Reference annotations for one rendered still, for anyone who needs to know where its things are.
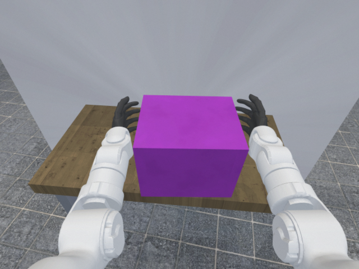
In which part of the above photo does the table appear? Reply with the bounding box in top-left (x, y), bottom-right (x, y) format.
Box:
top-left (28, 105), bottom-right (284, 214)

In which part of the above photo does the carton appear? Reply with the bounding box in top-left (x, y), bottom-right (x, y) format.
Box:
top-left (133, 95), bottom-right (249, 197)

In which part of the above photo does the left robot upper arm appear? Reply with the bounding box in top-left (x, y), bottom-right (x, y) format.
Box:
top-left (28, 208), bottom-right (125, 269)

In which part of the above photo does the right robot hand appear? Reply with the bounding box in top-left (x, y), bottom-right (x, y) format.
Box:
top-left (235, 94), bottom-right (268, 137)

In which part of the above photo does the right robot forearm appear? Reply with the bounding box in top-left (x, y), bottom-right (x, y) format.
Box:
top-left (248, 126), bottom-right (348, 251)

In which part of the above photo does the left robot forearm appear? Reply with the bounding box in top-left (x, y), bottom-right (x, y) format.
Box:
top-left (58, 127), bottom-right (134, 250)

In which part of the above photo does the right robot upper arm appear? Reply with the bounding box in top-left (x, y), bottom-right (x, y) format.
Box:
top-left (272, 210), bottom-right (359, 269)

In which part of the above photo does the left robot hand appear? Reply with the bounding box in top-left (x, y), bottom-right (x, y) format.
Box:
top-left (112, 96), bottom-right (140, 133)

